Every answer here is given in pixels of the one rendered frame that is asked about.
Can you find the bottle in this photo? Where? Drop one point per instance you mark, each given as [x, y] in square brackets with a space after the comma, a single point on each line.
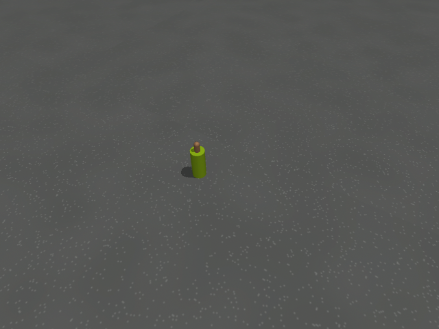
[198, 161]

